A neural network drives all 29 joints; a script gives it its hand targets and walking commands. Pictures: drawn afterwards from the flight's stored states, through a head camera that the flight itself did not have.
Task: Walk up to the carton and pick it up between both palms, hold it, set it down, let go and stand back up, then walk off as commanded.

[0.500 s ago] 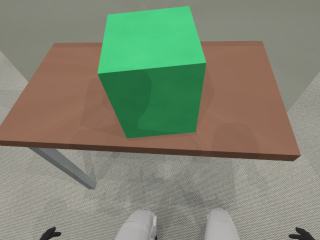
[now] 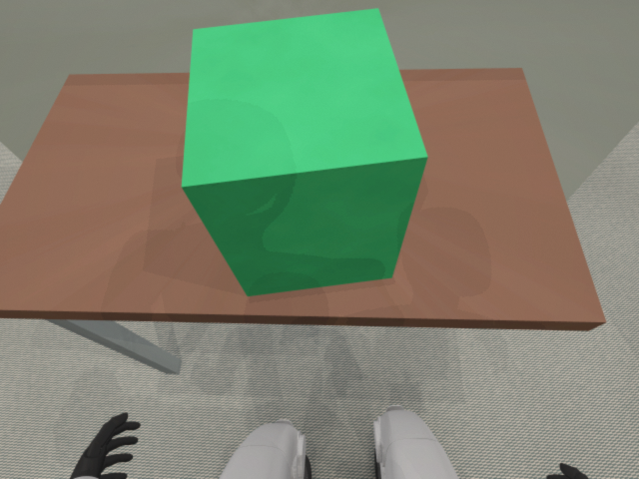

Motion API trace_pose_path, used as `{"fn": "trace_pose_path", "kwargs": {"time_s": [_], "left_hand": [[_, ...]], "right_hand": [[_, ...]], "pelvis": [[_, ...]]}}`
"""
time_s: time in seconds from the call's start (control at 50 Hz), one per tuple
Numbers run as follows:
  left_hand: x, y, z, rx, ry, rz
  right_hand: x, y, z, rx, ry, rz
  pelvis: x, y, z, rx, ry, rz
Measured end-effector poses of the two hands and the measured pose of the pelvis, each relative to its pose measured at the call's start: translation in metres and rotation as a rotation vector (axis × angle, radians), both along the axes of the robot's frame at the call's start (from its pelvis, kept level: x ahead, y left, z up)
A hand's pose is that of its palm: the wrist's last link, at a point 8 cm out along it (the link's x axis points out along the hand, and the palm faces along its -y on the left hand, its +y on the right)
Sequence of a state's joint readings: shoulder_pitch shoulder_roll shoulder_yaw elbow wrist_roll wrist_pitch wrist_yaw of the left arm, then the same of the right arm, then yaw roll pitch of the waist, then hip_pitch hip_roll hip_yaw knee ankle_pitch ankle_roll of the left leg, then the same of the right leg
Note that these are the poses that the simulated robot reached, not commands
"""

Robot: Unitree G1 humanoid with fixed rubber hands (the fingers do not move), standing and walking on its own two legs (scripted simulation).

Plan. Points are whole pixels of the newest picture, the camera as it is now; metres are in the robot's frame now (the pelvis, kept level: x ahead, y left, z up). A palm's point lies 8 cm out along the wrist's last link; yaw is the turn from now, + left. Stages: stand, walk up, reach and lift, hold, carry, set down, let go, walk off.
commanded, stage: walk up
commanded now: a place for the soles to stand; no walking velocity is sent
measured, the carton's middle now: (305, 169) +0.44 +0.03 +0.08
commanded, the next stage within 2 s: none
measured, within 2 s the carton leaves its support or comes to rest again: neither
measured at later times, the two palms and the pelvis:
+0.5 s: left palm out of the picture +0.10 +0.28 -0.08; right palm out of the picture +0.04 -0.33 -0.11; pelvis -0.02 -0.01 +0.00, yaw -2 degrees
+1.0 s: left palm out of the picture +0.11 +0.29 -0.09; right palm out of the picture +0.03 -0.31 -0.11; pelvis -0.02 +0.00 +0.00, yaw -2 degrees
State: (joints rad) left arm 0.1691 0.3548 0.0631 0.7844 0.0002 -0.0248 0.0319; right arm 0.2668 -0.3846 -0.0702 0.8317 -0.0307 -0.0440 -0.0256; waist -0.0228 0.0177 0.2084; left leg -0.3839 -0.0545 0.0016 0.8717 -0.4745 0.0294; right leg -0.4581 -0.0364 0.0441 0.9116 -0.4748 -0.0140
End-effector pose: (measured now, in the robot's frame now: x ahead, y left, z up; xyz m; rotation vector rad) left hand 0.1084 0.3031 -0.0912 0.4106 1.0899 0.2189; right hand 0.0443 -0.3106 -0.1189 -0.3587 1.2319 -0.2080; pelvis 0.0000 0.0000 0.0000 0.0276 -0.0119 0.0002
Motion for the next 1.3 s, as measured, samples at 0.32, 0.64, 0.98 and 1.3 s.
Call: {"fn": "trace_pose_path", "kwargs": {"time_s": [0.32, 0.64, 0.98, 1.3], "left_hand": [[0.004, -0.019, 0.012, -0.012, -0.1, -0.021], [-0.009, -0.015, 0.004, -0.069, -0.108, -0.048], [-0.001, -0.012, 0.0, -0.078, -0.094, -0.049], [-0.006, -0.002, 0.0, -0.046, -0.127, -0.028]], "right_hand": [[0.022, -0.021, 0.009, -0.011, -0.125, 0.012], [-0.017, -0.012, 0.013, -0.027, -0.099, -0.038], [-0.017, -0.003, 0.013, -0.02, -0.06, -0.026], [-0.009, -0.001, 0.017, -0.03, -0.07, -0.049]], "pelvis": [[-0.008, -0.016, 0.001, -0.001, -0.061, -0.009], [-0.027, -0.004, 0.001, -0.01, -0.09, -0.032], [-0.019, 0.0, 0.002, -0.016, -0.076, -0.036], [-0.025, 0.008, 0.0, -0.022, -0.086, -0.034]]}}
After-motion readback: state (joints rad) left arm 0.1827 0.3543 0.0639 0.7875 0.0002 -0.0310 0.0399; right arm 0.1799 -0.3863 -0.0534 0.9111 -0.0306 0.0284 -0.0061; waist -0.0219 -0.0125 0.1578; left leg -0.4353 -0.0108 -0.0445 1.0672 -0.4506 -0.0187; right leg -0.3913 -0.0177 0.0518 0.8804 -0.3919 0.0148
